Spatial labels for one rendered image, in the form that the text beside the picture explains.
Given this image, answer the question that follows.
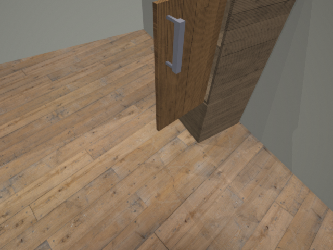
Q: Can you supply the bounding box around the cupboard door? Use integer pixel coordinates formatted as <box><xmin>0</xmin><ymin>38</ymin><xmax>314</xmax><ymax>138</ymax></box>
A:
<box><xmin>152</xmin><ymin>0</ymin><xmax>227</xmax><ymax>131</ymax></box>

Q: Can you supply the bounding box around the handle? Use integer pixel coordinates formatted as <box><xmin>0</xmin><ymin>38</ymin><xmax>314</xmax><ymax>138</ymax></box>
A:
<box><xmin>165</xmin><ymin>15</ymin><xmax>185</xmax><ymax>74</ymax></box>

